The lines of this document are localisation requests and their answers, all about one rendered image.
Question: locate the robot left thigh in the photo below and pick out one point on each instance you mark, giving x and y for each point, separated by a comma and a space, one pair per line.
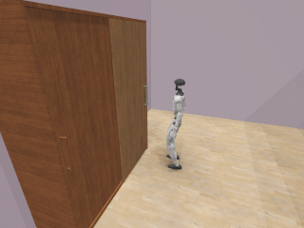
168, 143

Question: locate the left robot forearm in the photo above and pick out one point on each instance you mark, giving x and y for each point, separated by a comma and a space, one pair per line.
178, 121

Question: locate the robot left upper arm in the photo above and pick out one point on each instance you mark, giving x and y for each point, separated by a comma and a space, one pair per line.
178, 105

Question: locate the wardrobe door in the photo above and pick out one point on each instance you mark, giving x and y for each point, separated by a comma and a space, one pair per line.
128, 53
74, 57

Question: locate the robot left hand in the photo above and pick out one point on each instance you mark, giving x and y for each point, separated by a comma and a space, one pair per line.
173, 134

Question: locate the robot left shin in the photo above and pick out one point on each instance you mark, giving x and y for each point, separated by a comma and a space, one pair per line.
173, 155

